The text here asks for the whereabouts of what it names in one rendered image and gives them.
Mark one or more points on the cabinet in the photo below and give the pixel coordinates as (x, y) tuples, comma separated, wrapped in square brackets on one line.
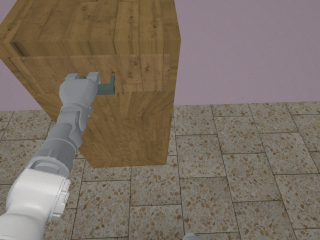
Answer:
[(126, 129)]

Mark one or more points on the drawer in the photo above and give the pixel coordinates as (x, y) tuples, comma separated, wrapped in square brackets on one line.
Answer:
[(133, 72)]

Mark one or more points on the robot left forearm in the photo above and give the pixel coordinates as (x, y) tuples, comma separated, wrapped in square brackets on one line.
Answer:
[(60, 147)]

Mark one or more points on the robot left hand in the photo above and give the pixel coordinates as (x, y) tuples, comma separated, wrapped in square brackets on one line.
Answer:
[(80, 91)]

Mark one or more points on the left robot upper arm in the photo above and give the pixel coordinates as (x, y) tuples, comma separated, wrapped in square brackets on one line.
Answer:
[(39, 198)]

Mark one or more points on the handle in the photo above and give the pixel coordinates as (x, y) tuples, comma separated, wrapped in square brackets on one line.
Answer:
[(105, 88)]

